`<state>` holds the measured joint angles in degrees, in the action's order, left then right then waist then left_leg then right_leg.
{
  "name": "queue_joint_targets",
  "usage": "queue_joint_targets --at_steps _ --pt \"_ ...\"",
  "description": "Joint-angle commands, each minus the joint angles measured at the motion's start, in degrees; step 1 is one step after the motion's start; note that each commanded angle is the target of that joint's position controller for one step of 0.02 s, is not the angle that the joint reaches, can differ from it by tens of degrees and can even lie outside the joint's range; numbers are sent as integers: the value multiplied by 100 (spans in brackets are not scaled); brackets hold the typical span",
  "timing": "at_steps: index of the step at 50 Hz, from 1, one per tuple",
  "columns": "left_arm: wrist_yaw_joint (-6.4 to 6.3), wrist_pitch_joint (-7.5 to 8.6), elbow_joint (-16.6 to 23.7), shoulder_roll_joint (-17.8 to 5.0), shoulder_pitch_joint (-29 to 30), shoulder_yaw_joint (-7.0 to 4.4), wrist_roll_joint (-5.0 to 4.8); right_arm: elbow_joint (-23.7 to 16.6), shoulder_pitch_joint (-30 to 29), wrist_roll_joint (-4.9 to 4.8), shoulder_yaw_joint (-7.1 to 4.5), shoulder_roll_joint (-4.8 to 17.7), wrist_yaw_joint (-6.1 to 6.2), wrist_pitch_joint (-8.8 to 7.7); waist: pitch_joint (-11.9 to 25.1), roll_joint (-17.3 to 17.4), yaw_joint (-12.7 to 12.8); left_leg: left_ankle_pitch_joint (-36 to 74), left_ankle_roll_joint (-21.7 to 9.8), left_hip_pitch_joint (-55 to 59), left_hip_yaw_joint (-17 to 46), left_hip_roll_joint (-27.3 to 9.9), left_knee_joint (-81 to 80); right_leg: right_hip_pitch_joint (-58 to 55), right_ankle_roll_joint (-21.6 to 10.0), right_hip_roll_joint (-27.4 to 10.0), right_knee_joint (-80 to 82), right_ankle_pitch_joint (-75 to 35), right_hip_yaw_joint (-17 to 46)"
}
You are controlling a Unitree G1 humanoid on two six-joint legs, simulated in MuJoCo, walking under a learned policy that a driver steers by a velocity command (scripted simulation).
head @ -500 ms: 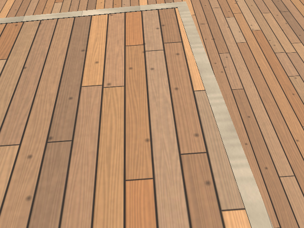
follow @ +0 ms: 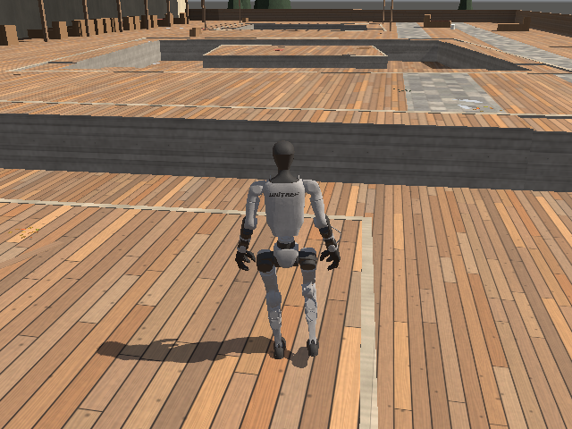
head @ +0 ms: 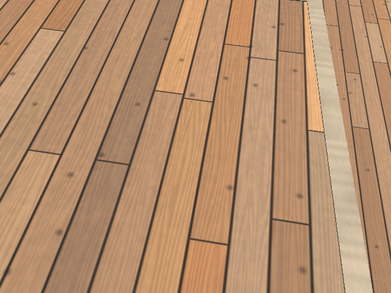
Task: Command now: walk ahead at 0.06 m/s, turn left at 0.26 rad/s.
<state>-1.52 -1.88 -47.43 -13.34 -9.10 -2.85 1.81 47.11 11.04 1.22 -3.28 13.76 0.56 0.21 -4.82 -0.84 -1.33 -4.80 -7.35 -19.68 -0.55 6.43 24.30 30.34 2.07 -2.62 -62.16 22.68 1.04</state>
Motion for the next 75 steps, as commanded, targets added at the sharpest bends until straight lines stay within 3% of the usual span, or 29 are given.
queue_joint_targets --at_steps 1,5,10,11,12,13,14,15,16,19,21,24,28,44,75 --pt "-10 -122 44 -367 -706 -84 4 -257 151 48 -115 635 17 -20 1000 574 89 503 -657 497 1385 -1474 -969 -467 46 33 506 -206 -72" --pt "-18 -149 113 -392 -410 -72 -39 -209 141 83 -111 683 4 79 766 741 -60 -1314 -537 398 1707 -1514 -1245 -690 -40 113 1383 -101 -94" --pt "-74 -45 -37 -292 -746 -37 -104 -73 39 84 -59 599 21 136 586 605 49 -1516 -455 275 1940 -1592 -1098 -1502 -332 327 2814 -2 -264" --pt "-101 -10 -118 -223 -961 -19 -112 -8 43 20 -48 588 51 153 547 551 178 -1607 -310 102 1880 -1491 -1002 -1932 -426 373 3544 -379 -326" --pt "-125 47 -142 -261 -1025 -7 -84 64 176 -11 -20 509 72 149 483 397 191 -1745 -62 -111 1830 -1358 -938 -2300 -514 225 4239 -709 -93" --pt "-152 118 -105 -476 -1071 -10 14 74 299 -50 51 273 63 110 550 -139 111 -1731 227 -345 1563 -1123 -504 -2584 -684 -556 4770 -487 803" --pt "-124 162 -31 -792 -737 -49 3 80 261 -165 65 173 42 76 338 -794 -69 -1381 437 -327 749 -389 -134 -1951 -1091 -1326 5074 -444 1767" --pt "-80 220 8 -517 -354 22 3 189 126 -57 53 289 21 62 184 -744 -67 -1238 463 385 607 -461 303 -1215 -1215 -1449 5142 -658 1689" --pt "-71 274 18 -389 -139 76 -10 250 126 -23 66 218 -17 48 256 -715 -170 -922 449 811 635 -508 218 -1073 -1061 -1201 5045 -765 1376" --pt "-79 317 -200 -499 -471 53 -65 366 8 21 91 269 -58 -18 370 -620 -56 -80 519 1230 771 -718 -400 -1255 -656 -602 4809 -646 824" --pt "-61 290 -304 -436 -684 55 -99 598 227 -36 91 350 -44 -60 371 -279 0 -183 475 1180 899 -874 -540 -1429 -605 -413 4754 -402 684" --pt "-65 245 -495 -345 -876 66 -73 847 247 -61 134 225 8 -58 176 120 73 -320 417 825 1019 -948 -754 -1803 -615 -304 4542 -726 502" --pt "-57 266 -679 -341 -944 57 -71 1066 251 -81 169 192 59 -76 300 181 108 -109 427 914 1009 -972 -785 -2030 -625 -303 4484 -1078 456" --pt "-106 268 -1264 -126 -1155 173 -60 1720 440 -105 264 78 159 -19 192 42 109 301 428 1049 913 -1045 -636 -2212 -617 -326 4563 -1626 397" --pt "-177 283 -1602 114 -1592 282 -92 2084 693 -96 375 -230 223 28 112 56 123 190 588 813 738 -1068 -377 -2484 -639 -308 4611 -2310 410"
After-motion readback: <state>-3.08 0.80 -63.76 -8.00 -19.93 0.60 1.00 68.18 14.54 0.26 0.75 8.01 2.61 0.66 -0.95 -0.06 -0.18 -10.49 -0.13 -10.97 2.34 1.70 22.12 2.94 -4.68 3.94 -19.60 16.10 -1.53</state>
